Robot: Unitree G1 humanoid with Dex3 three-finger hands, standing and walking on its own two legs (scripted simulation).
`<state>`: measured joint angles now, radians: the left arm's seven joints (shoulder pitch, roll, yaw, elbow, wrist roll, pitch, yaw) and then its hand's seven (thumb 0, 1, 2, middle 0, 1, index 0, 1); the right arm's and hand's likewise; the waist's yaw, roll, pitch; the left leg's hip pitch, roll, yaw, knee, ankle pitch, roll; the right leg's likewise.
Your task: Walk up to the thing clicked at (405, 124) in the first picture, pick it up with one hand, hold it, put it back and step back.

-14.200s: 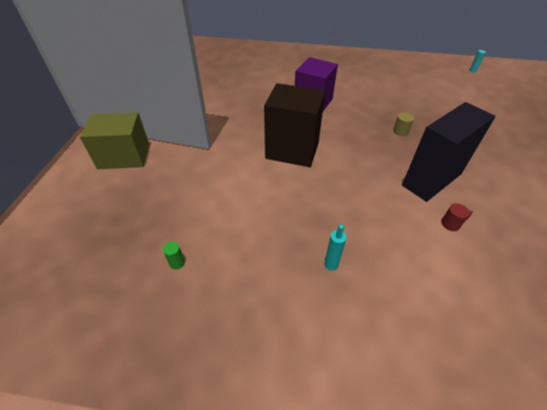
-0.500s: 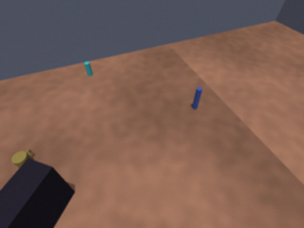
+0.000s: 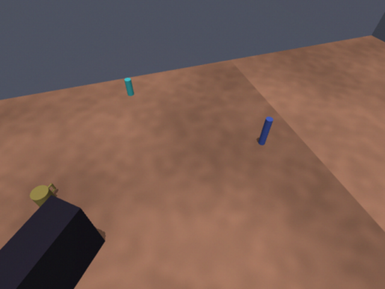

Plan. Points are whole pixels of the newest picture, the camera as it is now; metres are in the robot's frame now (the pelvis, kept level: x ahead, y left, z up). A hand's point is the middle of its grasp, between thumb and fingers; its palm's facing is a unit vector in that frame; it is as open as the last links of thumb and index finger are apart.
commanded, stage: walk up
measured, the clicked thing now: (45, 194) +0.70 +0.87 -0.72
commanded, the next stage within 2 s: stand in 1.92 s
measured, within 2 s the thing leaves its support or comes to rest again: neither
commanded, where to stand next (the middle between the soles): +0.35 -0.01 m, yaw +0 degrees
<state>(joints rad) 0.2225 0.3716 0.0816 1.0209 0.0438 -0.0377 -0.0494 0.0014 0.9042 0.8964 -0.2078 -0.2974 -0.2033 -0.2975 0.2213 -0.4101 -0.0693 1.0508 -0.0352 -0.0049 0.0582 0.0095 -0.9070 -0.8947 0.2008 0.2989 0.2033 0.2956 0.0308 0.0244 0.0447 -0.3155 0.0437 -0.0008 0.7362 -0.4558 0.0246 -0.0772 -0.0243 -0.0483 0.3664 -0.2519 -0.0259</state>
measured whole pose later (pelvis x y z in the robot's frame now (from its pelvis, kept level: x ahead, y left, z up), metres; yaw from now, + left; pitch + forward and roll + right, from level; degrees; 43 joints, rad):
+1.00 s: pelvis +0.30 +0.00 -0.03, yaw -1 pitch -3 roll +0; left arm 0.20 0.40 0.04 0.85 -0.02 0.02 -0.01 0.00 0.91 0.90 -0.21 -0.30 -0.20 -0.30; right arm 0.23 -0.37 -0.04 0.86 -0.02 -0.04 0.00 0.01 -0.91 -0.89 0.20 0.30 0.20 0.30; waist 0.02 -0.05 0.16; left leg -0.39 0.00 0.02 0.66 -0.22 0.02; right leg -0.29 -0.01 0.00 0.84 -0.50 -0.03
